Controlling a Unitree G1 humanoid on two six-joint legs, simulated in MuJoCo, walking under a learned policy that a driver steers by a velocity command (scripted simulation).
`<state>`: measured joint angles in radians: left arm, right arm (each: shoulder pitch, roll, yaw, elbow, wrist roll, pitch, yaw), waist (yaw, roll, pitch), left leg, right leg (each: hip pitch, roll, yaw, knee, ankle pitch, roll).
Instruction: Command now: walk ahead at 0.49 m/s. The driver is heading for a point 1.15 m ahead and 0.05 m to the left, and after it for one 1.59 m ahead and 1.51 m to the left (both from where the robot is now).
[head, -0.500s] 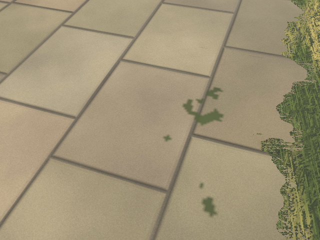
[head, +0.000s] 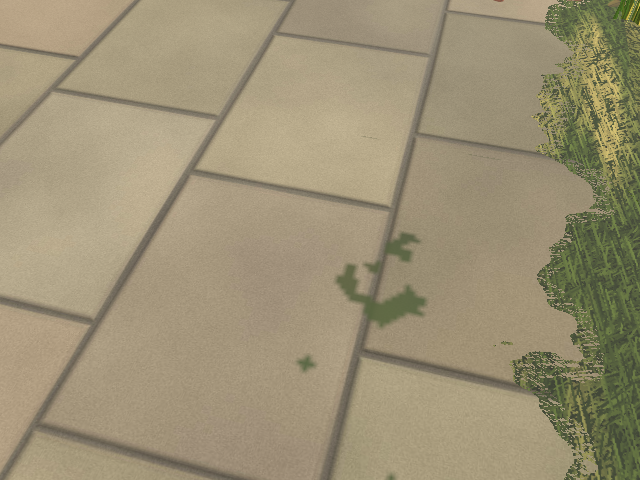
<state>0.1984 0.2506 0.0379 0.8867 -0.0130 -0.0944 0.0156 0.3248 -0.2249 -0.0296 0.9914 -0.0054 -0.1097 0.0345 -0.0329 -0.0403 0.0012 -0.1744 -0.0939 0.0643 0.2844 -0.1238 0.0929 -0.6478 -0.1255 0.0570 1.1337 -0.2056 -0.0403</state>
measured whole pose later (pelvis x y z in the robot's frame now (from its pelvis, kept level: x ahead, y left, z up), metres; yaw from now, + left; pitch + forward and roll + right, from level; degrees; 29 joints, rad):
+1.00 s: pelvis +0.50 -0.03 -0.01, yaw +0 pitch +2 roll +0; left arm 0.26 0.25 0.04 0.97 -0.01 -0.04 0.03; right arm 0.10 -0.22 -0.03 0.91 -0.02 -0.07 0.02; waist 0.01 -0.03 0.05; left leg -0.41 -0.03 0.05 0.45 -0.08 0.06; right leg -0.43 -0.03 0.04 1.09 -0.50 0.03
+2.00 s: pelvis +0.58 -0.04 -0.01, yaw +1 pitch -1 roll +0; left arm 0.25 0.17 0.04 1.10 0.00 -0.01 0.05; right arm 0.17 -0.19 -0.03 1.10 0.00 0.00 -0.04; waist 0.00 0.00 0.04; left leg -0.24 -0.01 0.03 0.50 -0.24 0.02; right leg -0.17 -0.02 -0.01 0.49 -0.30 0.02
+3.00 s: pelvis +0.61 -0.07 -0.01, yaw +1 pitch -1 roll +0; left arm 0.28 0.16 0.03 1.10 0.00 -0.02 0.03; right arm 0.18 -0.19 -0.03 1.12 0.01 0.01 -0.04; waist 0.00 0.00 0.04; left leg -0.20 0.03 0.01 0.51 -0.29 -0.02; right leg -0.13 0.01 -0.03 0.48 -0.34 -0.02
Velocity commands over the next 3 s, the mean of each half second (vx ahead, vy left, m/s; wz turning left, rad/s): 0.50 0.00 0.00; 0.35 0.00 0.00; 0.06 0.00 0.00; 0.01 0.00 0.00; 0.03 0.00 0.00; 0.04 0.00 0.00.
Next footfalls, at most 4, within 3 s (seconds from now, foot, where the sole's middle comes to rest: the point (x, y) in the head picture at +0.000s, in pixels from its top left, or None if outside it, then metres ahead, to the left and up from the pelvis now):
0.30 right None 0.33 -0.17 -0.78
0.84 left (293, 427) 0.64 0.06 -0.78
1.20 right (403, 439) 0.60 -0.17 -0.78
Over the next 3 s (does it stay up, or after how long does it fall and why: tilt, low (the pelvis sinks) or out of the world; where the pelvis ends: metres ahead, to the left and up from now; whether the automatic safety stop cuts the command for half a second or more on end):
stays up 0.61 -0.07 -0.01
